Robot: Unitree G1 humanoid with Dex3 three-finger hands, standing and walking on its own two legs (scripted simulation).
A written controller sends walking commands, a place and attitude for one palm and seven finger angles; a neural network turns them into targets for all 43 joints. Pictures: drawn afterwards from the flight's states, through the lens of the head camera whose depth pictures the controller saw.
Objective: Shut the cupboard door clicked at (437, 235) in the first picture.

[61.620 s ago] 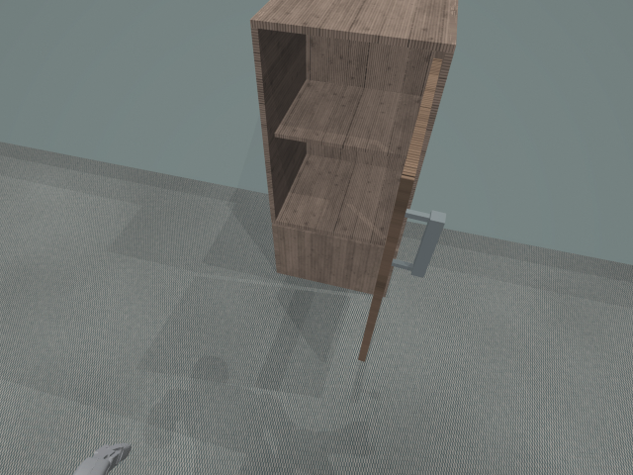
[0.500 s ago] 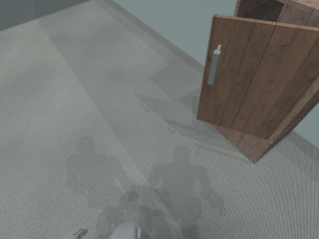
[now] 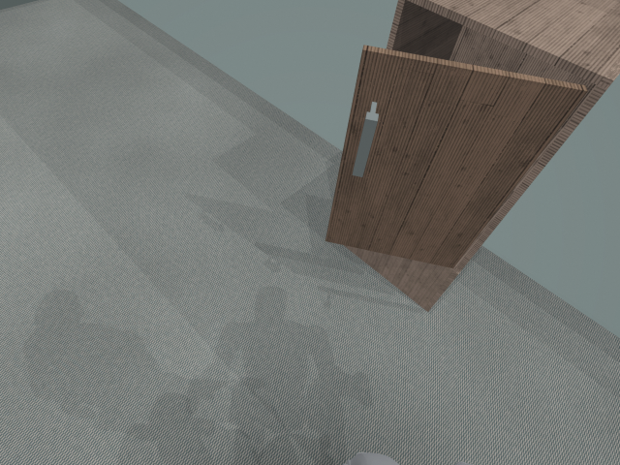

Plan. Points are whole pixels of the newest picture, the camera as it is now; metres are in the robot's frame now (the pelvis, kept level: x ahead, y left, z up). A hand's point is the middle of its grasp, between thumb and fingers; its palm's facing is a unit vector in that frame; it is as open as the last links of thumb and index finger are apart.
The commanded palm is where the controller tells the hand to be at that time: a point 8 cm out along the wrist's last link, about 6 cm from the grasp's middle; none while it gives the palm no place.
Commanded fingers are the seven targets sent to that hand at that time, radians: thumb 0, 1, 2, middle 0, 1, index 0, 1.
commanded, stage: turn to face it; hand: left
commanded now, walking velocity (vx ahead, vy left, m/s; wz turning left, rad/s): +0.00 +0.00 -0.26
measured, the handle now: (365, 140) +0.71 -0.06 -0.04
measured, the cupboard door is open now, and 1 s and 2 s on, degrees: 32 32 32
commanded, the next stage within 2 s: take the last steps up to it in 0.02 s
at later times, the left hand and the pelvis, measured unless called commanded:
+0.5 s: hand out of the picture +0.11 +0.14 -0.18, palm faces -0.10 -0.98 -0.17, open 7.4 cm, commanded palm none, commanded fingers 0.00 0.90 0.90 -0.20 -0.30 -0.20 -0.30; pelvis +0.07 -0.04 +0.00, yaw -6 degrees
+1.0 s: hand (300, 337) +0.34 +0.04 -0.18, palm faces -0.24 -0.95 -0.22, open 7.4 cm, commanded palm none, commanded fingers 0.00 0.90 0.90 -0.20 -0.30 -0.20 -0.30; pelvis +0.21 -0.13 -0.02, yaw -12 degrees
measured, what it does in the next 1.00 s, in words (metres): walks ahead: right foot, then left foot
